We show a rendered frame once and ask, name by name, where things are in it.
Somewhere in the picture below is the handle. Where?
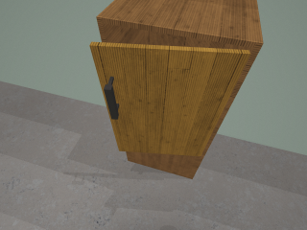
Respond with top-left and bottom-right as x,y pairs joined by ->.
104,76 -> 119,120

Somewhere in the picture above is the cupboard door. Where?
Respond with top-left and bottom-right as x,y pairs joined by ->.
89,41 -> 251,156

